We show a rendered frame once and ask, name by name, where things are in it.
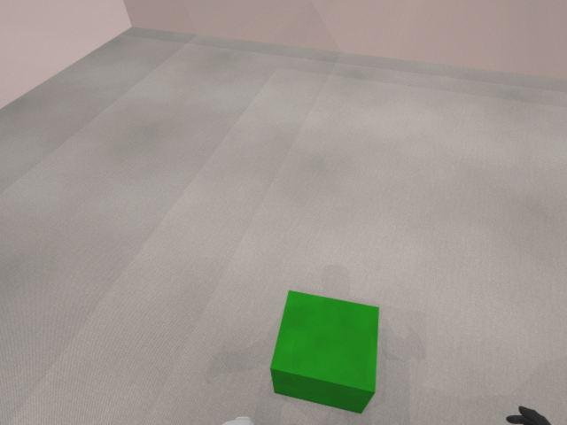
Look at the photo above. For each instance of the carton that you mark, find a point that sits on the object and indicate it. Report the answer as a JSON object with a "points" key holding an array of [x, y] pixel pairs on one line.
{"points": [[326, 351]]}

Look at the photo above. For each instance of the right robot hand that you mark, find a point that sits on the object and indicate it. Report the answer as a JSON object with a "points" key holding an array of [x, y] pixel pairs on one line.
{"points": [[528, 417]]}

